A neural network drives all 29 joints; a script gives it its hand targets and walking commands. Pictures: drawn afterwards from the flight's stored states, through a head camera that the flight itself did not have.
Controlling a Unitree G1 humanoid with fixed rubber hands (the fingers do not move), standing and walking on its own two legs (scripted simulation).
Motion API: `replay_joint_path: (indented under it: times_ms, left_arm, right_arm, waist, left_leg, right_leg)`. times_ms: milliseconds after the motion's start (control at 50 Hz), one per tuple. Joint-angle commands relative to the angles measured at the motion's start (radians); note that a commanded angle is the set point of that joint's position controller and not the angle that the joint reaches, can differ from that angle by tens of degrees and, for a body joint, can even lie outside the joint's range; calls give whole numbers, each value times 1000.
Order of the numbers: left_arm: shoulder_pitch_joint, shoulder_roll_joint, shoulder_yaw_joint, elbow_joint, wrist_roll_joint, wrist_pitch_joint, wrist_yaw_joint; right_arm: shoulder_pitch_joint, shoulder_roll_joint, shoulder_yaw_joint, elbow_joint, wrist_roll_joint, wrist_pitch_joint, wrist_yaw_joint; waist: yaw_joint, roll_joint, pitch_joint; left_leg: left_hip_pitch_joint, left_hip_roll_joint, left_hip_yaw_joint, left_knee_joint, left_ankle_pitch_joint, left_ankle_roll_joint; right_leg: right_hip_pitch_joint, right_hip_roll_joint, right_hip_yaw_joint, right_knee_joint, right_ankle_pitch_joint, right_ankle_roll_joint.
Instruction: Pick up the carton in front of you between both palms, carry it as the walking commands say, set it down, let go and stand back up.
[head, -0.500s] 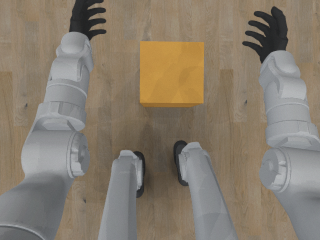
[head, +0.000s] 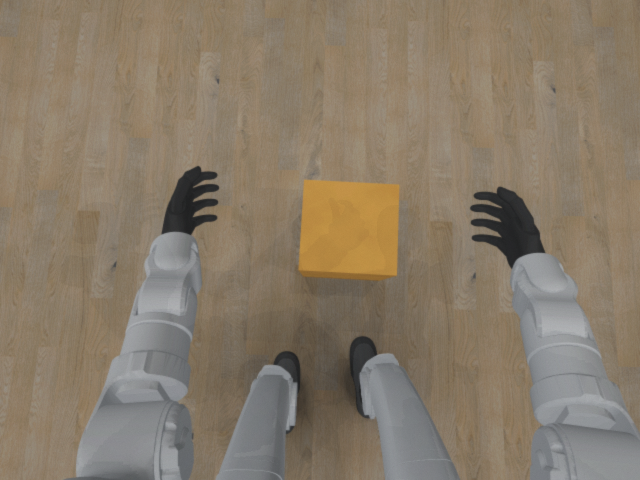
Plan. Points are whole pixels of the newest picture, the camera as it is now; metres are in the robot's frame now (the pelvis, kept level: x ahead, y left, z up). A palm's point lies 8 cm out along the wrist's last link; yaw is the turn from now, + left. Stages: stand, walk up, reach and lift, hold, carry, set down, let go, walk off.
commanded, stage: let go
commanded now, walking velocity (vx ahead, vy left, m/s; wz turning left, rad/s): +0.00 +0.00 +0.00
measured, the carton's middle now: (345, 235) +0.45 -0.07 -0.58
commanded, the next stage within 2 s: stand in 1.02 s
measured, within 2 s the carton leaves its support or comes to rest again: neither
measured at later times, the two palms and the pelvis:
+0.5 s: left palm (80, 365) +0.25 +0.24 -0.01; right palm (572, 390) +0.21 -0.22 +0.00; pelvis +0.05 +0.01 +0.07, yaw -2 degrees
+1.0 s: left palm (75, 430) +0.20 +0.23 +0.00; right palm (590, 405) +0.20 -0.23 +0.01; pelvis +0.04 +0.01 +0.07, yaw -2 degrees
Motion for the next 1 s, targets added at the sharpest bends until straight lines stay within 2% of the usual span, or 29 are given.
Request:
replay_joint_path:
  times_ms: [0, 60, 80, 140, 200, 220, 260, 340, 360, 380, 400, 420, 440, 460, 520, 600, 620, 660, 680, 700, 720, 740, 760, 860, 900, 920, 940, 960, 980]
  left_arm:
    - [-63, 109, 5, -161, 9, -51, -16]
    - [89, 59, -54, -110, -52, -83, -33]
    - [138, 101, 16, -162, -7, -91, -31]
    - [279, 79, -27, -175, -40, -119, -50]
    - [396, 85, -39, -170, -20, -120, -57]
    - [372, 97, -67, -176, -25, -134, -55]
    - [544, 114, -46, -108, -39, -149, -54]
    - [575, 90, -100, -255, -60, -160, -82]
    - [662, 58, -120, -155, -81, -152, -79]
    - [677, 116, -103, -198, -77, -153, -89]
    - [671, 133, -69, -199, -41, -147, -81]
    - [705, 79, -160, -194, -96, -136, -90]
    - [677, 127, -87, -310, -70, -148, -94]
    - [710, 114, -126, -270, -98, -143, -99]
    - [748, 102, -156, -304, -98, -117, -116]
    - [784, 127, -131, -338, -82, -85, -135]
    - [817, 63, -187, -318, -104, -77, -124]
    - [783, 103, -178, -285, -113, -63, -134]
    - [776, 138, -149, -324, -84, -44, -137]
    - [771, 158, -147, -336, -89, -37, -148]
    - [761, 187, -107, -333, -63, -27, -153]
    - [767, 123, -141, -311, -84, -15, -148]
    - [768, 137, -126, -309, -86, -5, -151]
    - [831, 121, -149, -280, -98, -47, -121]
    - [855, 91, -151, -262, -98, -44, -110]
    - [803, 106, -173, -264, -114, -43, -118]
    - [792, 83, -190, -251, -113, -40, -115]
    - [757, 152, -178, -302, -107, -43, -116]
    - [790, 151, -162, -286, -111, -43, -110]
  right_arm:
    - [-3, -95, 29, -145, 40, -42, -4]
    - [105, -62, 47, -158, 28, -61, -10]
    - [169, -128, -7, -98, -17, -68, -18]
    - [330, -51, 78, -196, 41, -93, -11]
    - [406, -47, 86, -186, 58, -95, -17]
    - [449, -20, 76, -171, 42, -107, -20]
    - [482, -73, 120, -290, 58, -123, -27]
    - [630, -57, 132, -304, 65, -118, -32]
    - [666, -62, 147, -210, 61, -111, -34]
    - [694, -56, 159, -304, 60, -108, -33]
    - [655, -25, 172, -261, 77, -99, -23]
    - [727, -30, 163, -268, 56, -108, -29]
    - [680, -88, 111, -306, 36, -102, -31]
    - [677, -58, 146, -317, 51, -96, -29]
    - [693, -57, 189, -318, 55, -74, -23]
    - [747, -92, 135, -306, 31, -29, -29]
    - [716, -72, 142, -258, 18, -24, -21]
    - [710, -81, 135, -312, 13, -5, -34]
    - [702, -62, 161, -330, 25, -2, -35]
    - [730, -78, 129, -362, 1, 12, -41]
    - [692, -95, 134, -358, 10, 18, -38]
    - [714, -53, 147, -308, 20, 32, -33]
    - [715, -82, 120, -315, 4, 42, -32]
    - [669, -72, 115, -378, 17, 95, -51]
    - [699, -69, 129, -371, -8, 112, -59]
    - [711, -79, 125, -375, -7, 117, -67]
    - [678, -75, 171, -332, 13, 130, -78]
    - [707, -78, 141, -383, 1, 135, -89]
    - [690, -107, 137, -392, 3, 137, -81]
  waist:
    - [-41, 31, -665]
    - [-63, -77, -684]
    - [17, 35, -660]
    - [-28, -56, -675]
    - [46, 34, -540]
    - [-31, -45, -488]
    - [60, -26, -507]
    - [-12, -13, -355]
    - [60, 37, -264]
    - [2, -21, -238]
    - [94, 65, -164]
    - [-11, 7, -123]
    - [62, 56, -191]
    - [26, 40, -158]
    - [90, 24, -60]
    - [44, 17, -1]
    - [83, 22, 74]
    - [19, -46, 47]
    - [86, 27, 41]
    - [20, -40, 84]
    - [55, 64, 69]
    - [91, 31, 141]
    - [28, -24, 137]
    - [73, 69, 59]
    - [60, -54, 108]
    - [22, -31, 109]
    - [73, 47, 140]
    - [25, -46, 118]
    - [68, -17, 91]
  left_leg:
    - [283, 3, 20, -133, 176, -19]
    - [295, 18, 4, -170, 199, -6]
    - [275, 7, 6, -202, 266, -21]
    - [286, 1, 31, -218, 296, -30]
    - [399, 9, -3, -280, 301, -13]
    - [470, 28, 2, -302, 300, -9]
    - [590, 18, 10, -306, 378, -17]
    - [782, 43, -23, -400, 320, 1]
    - [737, 41, -12, -415, 315, -15]
    - [839, 55, -24, -447, 317, -7]
    - [811, 56, -19, -474, 238, -7]
    - [854, 62, -15, -472, 311, -12]
    - [879, 60, -18, -472, 335, -15]
    - [883, 56, -6, -495, 292, -12]
    - [919, 61, -14, -536, 280, -11]
    - [988, 64, -12, -538, 257, -8]
    - [920, 78, -20, -571, 297, -12]
    - [979, 83, -13, -558, 264, -4]
    - [929, 57, 15, -536, 149, -5]
    - [977, 68, 1, -532, 143, 14]
    - [969, 77, -7, -570, 99, 5]
    - [906, 70, 4, -572, 92, -3]
    - [922, 83, 4, -571, 118, -4]
    - [1006, 71, -4, -531, 255, 4]
    - [1051, 61, -8, -514, 262, 10]
    - [1043, 63, -3, -508, 241, 2]
    - [947, 43, 16, -521, 246, -9]
    - [987, 56, 13, -499, 167, 11]
    - [1003, 59, 14, -514, 132, 1]
  right_leg:
    - [722, -25, 63, -99, 374, 10]
    - [881, -14, 49, -70, 519, 21]
    - [877, -34, 83, -96, 521, 11]
    - [1097, -47, 118, -128, 772, 4]
    - [998, -36, 83, -188, 547, 18]
    - [987, -23, 64, -189, 564, 27]
    - [1063, -14, 79, -227, 639, 25]
    - [1051, -4, 41, -321, 461, 21]
    - [1058, -11, 52, -349, 394, 13]
    - [1038, 10, 23, -372, 372, 21]
    - [1062, -5, 23, -392, 246, 12]
    - [1044, 6, 22, -425, 326, 5]
    - [1107, 2, 27, -411, 317, 3]
    - [1104, 15, 18, -414, 331, 11]
    - [1129, 13, 2, -461, 237, 12]
    - [1168, 12, 1, -451, 236, 28]
    - [1167, 24, -6, -450, 239, 8]
    - [1172, 22, 10, -458, 248, 5]
    - [1226, -12, 28, -464, 147, 3]
    - [1158, 2, 8, -464, 154, 20]
    - [1241, 5, -14, -434, 129, 18]
    - [1235, 0, 14, -466, 112, 7]
    - [1226, 1, -2, -465, 158, 19]
    - [1243, 41, -14, -405, 157, 28]
    - [1147, 26, -6, -442, 142, 26]
    - [1142, 33, -16, -428, 132, 25]
    - [1163, 26, -9, -442, 141, 13]
    - [1142, 29, 12, -427, 113, 31]
    - [1202, 36, -18, -418, 73, 27]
